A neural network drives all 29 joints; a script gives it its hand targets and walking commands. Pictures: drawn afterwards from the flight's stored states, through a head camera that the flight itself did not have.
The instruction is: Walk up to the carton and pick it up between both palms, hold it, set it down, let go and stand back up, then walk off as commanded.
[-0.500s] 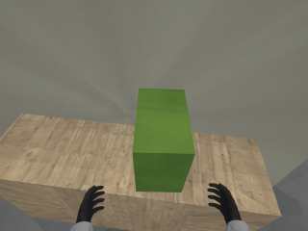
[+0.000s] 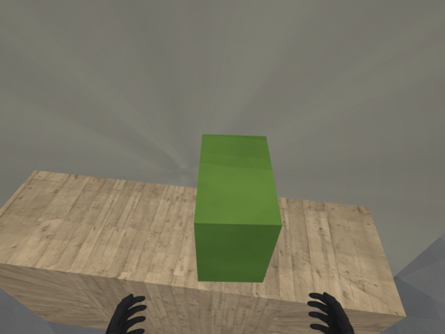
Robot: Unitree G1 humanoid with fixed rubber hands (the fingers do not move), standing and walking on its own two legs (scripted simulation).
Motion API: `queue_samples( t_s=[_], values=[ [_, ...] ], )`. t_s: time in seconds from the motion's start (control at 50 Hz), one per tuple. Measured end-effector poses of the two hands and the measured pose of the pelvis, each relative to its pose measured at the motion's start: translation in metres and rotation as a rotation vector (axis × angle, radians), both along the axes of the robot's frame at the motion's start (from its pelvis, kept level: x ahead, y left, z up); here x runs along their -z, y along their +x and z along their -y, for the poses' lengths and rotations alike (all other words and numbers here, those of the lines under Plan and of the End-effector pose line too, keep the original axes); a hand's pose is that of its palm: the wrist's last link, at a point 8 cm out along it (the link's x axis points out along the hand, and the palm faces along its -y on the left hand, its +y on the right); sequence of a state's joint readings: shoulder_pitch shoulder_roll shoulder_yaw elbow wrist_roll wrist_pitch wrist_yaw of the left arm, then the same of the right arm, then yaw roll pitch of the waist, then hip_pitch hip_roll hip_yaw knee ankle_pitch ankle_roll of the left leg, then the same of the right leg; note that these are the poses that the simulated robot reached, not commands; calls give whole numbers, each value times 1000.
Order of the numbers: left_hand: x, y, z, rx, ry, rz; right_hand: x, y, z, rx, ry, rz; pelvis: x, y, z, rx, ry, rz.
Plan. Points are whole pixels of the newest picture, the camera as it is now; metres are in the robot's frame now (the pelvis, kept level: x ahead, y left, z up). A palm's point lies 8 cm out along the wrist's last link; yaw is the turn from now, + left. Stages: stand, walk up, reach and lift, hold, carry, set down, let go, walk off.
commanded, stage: set down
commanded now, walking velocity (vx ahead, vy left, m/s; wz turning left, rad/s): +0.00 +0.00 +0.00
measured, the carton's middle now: (232, 208) +0.45 -0.04 -0.09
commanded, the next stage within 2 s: let go in 0.54 s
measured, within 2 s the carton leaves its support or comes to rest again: neither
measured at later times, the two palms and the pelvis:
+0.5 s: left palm (118, 318) +0.20 +0.20 -0.09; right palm (341, 324) +0.16 -0.22 -0.07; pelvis +0.01 +0.00 +0.00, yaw -1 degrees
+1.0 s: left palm (117, 328) +0.18 +0.20 -0.09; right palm out of the picture +0.14 -0.23 -0.08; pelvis +0.01 +0.00 +0.00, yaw -1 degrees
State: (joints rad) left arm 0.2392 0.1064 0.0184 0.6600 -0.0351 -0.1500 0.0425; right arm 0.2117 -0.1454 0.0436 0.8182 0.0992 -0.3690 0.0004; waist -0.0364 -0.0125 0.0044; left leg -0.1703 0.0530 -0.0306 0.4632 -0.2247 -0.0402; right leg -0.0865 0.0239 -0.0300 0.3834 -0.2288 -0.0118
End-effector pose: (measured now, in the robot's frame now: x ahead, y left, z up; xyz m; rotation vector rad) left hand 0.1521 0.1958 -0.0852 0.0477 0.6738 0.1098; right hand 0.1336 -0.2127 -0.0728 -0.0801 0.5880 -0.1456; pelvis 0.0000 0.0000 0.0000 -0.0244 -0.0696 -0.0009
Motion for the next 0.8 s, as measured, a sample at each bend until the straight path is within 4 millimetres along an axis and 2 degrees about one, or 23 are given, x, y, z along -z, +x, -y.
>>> queue_samples(
  t_s=[0.12,0.26,0.4,0.56,0.68,0.8],
  values=[
    [3,-8,-1,-1,5,-62,1,-6,5,25,13,-43,1,-11,0,0,1,21],
    [-2,13,-5,11,23,-79,-6,6,10,39,12,-50,2,-14,1,-3,11,33],
    [4,31,-6,29,18,-129,0,12,7,40,-4,-117,1,-1,-4,8,13,15],
    [9,50,-6,43,34,-166,1,36,8,34,-8,-101,1,23,-3,14,16,-19],
    [14,47,-4,69,48,-205,8,39,11,28,-9,-121,0,34,0,15,20,-34],
    [15,37,-2,70,50,-223,10,33,15,28,-9,-124,-1,33,3,15,24,-31]
  ],
)
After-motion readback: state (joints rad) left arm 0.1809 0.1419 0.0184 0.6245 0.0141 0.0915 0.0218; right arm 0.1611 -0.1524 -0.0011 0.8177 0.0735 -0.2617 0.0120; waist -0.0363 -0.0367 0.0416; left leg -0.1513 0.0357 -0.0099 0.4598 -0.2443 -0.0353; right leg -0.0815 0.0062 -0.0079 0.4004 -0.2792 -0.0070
